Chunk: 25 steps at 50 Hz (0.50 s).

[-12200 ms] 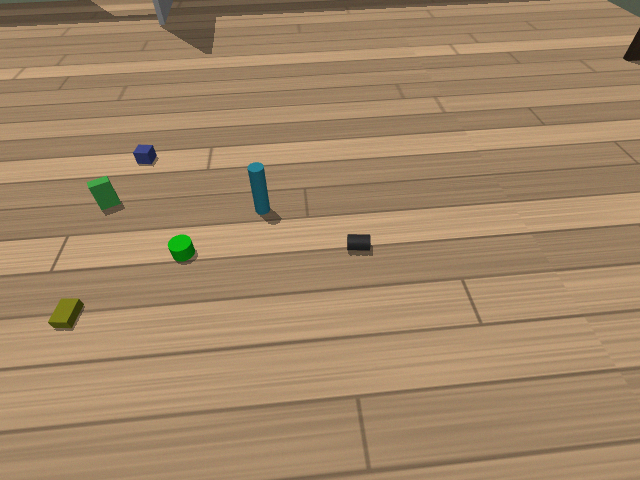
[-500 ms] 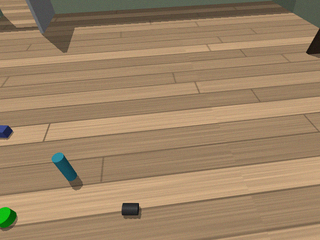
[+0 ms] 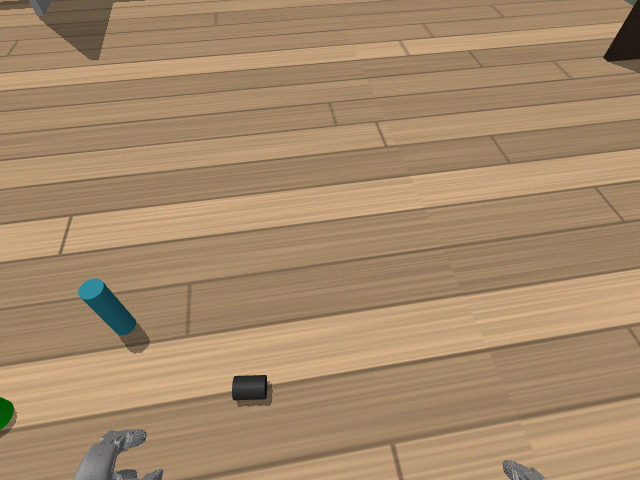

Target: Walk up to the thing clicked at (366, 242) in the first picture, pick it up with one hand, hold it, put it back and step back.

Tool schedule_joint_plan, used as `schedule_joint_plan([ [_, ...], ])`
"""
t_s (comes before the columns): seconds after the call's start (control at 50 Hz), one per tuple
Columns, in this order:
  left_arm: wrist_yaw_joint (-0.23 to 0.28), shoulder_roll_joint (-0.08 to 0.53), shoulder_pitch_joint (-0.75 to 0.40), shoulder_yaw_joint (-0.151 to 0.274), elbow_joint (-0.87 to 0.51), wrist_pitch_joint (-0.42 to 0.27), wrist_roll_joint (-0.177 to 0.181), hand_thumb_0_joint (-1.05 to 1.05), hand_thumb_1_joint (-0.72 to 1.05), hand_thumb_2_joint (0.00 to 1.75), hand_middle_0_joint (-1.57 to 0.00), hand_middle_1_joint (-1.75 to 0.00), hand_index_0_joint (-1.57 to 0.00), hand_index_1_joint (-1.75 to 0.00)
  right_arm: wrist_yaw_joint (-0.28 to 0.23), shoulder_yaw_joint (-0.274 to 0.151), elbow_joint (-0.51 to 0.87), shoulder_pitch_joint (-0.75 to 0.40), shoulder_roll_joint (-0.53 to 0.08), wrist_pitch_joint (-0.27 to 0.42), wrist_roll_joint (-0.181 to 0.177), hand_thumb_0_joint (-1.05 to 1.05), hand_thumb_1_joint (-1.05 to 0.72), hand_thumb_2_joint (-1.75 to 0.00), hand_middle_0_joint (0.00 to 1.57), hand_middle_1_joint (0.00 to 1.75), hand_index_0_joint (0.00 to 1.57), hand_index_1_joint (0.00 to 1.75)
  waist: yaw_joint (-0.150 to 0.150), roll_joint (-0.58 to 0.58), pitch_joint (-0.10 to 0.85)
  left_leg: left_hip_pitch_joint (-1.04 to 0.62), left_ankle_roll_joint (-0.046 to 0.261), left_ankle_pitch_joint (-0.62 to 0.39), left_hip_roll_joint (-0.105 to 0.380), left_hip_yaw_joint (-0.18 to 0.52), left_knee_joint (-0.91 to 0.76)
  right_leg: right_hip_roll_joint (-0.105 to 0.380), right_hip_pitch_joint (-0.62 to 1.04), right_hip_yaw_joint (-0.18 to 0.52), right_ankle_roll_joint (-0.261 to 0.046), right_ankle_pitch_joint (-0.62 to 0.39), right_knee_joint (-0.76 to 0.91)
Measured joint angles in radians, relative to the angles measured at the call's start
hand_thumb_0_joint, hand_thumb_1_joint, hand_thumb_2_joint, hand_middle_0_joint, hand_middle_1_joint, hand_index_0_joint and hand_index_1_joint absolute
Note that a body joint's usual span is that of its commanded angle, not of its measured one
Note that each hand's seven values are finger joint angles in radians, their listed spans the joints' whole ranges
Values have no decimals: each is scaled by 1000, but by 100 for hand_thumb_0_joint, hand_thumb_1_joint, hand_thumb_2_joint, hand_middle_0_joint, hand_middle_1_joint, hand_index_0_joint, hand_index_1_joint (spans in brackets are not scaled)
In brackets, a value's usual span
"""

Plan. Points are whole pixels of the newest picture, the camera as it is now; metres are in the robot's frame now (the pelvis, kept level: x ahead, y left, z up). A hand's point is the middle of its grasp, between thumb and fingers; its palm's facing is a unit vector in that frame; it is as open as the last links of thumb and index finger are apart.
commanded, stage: rise first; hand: left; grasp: from above
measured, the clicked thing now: (250, 387) +0.46 +0.22 -0.73
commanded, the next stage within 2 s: none
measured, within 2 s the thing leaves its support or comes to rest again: neither
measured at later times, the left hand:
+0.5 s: hand out of the picture +0.14 +0.26 -0.19, palm faces -0.13 -0.89 -0.44, open 13.8 cm
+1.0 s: hand out of the picture +0.13 +0.27 -0.25, palm faces -0.27 -0.80 -0.54, open 13.8 cm
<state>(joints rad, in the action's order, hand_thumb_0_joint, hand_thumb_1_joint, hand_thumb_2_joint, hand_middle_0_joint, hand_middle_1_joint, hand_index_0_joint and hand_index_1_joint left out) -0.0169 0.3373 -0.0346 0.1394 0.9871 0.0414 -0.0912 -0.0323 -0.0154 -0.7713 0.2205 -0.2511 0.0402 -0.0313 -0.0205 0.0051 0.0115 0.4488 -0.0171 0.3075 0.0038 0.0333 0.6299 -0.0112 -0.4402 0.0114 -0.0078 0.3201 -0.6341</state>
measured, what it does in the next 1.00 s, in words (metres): lowers itself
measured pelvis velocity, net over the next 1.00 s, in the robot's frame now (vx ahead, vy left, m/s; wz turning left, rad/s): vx -0.02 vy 0.01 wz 0.00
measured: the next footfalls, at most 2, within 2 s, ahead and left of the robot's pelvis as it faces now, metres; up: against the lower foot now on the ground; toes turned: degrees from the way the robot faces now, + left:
none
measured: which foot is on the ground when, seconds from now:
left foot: down 0.00-1.00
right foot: down 0.00-1.00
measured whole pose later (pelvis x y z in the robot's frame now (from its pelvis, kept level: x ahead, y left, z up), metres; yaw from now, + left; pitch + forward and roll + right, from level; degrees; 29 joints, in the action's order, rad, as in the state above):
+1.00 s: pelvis -0.02 +0.01 -0.12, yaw +0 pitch +23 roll -2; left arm 0.03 0.36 0.25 0.08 0.40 0.21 -0.31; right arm -0.04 -0.02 -0.53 0.20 -0.25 0.19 -0.01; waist -0.03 -0.02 0.17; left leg 1.17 -0.01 0.60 0.00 0.06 1.37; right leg -0.02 -1.14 -0.01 0.00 0.60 -1.34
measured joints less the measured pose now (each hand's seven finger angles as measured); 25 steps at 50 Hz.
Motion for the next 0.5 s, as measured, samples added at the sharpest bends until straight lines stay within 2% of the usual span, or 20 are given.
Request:
schedule_joint_plan([
  [0.12,9,-23,62,-10,-109,130,-39,1,-3,88,-17,-88,-19,-87,8,1,88,26,6,-1,-2,1,-90,-90,20,30,21,30,-11,-14,48,76,8,57,-1,-9,97,-1,-73,9,9,48,-85],
  [0.22,15,-33,124,-3,-215,165,-70,0,-27,88,-17,-93,-18,-92,13,-8,143,34,2,22,4,1,-89,-90,20,30,21,30,-6,-12,76,194,12,123,-4,-8,235,-1,-188,7,13,111,-217],
  [0.34,18,-32,215,-16,-393,187,-88,0,-41,91,-17,-95,-17,-95,6,-16,184,21,5,47,11,1,-90,-90,20,30,21,30,-4,-10,87,306,14,179,-5,-1,361,-2,-292,0,16,165,-333],
  [0.5,25,-28,297,-35,-551,238,-105,0,-47,92,-15,-98,-15,-98,-3,-6,222,4,14,75,20,1,-90,-90,20,30,21,30,-8,-17,112,412,14,220,-3,12,464,-6,-389,-13,17,202,-423],
])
